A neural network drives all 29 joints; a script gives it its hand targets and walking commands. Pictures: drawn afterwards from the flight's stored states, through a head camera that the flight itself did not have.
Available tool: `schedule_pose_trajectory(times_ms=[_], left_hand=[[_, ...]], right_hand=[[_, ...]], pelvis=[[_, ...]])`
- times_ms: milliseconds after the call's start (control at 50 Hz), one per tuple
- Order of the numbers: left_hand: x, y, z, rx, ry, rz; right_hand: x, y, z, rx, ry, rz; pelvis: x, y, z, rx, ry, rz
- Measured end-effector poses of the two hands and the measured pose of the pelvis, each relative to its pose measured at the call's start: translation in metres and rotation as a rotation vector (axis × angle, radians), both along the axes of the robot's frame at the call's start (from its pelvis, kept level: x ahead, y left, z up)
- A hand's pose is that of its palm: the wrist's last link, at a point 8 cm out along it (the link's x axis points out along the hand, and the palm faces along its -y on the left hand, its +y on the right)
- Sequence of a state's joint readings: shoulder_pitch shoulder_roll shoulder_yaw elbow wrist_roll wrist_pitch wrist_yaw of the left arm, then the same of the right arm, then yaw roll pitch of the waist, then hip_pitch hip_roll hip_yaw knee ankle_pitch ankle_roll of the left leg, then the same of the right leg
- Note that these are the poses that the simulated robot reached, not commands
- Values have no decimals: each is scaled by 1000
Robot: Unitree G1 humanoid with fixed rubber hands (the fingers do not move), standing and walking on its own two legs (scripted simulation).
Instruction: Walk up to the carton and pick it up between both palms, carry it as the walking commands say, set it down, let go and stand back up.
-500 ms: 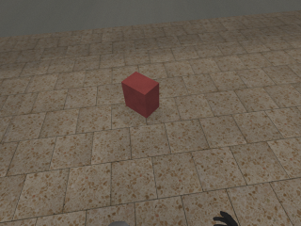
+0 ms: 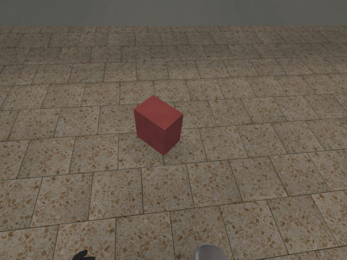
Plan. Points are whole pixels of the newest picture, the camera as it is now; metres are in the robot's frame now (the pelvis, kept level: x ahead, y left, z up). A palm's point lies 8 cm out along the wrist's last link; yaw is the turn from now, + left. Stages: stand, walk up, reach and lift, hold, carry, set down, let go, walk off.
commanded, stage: walk up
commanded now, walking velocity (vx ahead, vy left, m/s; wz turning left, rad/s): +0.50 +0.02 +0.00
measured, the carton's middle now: (158, 125) +1.00 +0.06 -0.62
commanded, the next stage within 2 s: none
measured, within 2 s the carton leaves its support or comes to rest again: neither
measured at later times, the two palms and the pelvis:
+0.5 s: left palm (77, 226) +0.23 +0.24 -0.12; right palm (247, 189) +0.34 -0.24 -0.14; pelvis +0.22 -0.01 +0.00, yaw +1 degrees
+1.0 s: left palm (100, 141) +0.51 +0.24 -0.13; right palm (243, 181) +0.37 -0.23 -0.14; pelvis +0.41 +0.00 -0.01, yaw +1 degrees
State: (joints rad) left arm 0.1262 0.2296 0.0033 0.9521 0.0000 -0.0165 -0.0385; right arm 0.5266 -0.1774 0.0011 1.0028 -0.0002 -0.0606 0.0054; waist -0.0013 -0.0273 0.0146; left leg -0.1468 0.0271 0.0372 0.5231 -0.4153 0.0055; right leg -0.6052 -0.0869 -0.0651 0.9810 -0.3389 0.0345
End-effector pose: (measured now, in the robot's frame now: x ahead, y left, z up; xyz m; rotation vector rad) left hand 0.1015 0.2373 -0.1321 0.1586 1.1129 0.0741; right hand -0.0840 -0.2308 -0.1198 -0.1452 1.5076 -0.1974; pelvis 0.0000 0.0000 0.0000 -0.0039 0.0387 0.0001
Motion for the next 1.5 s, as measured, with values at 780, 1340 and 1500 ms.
schedule_pose_trajectory(times_ms=[780,1340,1500], left_hand=[[296,30,-6,1,111,33],[405,36,7,102,118,98],[409,31,-13,9,165,101]], right_hand=[[412,19,1,-30,-130,67],[648,23,-24,51,-326,158],[631,35,-5,-5,-266,137]], pelvis=[[340,30,5,-17,27,4],[464,20,-3,-14,-43,45],[473,31,2,-25,-26,45]])
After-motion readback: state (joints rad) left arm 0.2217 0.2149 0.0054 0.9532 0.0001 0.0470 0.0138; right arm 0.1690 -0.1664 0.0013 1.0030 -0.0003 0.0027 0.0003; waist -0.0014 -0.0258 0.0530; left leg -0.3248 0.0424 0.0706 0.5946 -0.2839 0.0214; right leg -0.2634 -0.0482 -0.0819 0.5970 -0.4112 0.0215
